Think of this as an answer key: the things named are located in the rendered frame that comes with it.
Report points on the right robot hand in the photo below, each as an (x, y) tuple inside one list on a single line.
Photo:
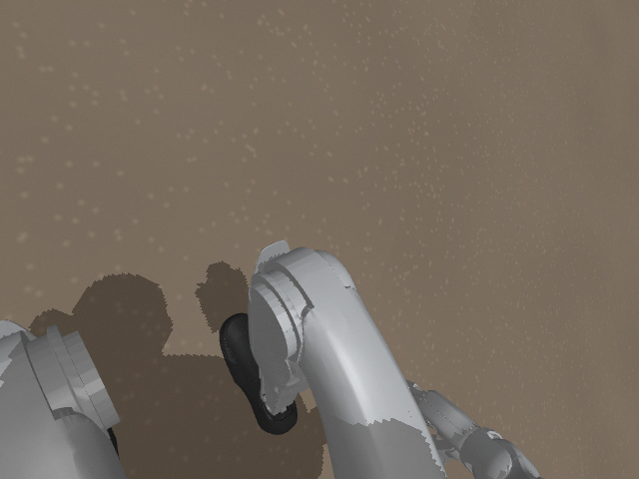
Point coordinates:
[(449, 422)]

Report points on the right robot arm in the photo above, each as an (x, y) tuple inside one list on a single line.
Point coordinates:
[(488, 456)]

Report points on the right robot foot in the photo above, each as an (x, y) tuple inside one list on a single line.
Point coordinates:
[(235, 346)]

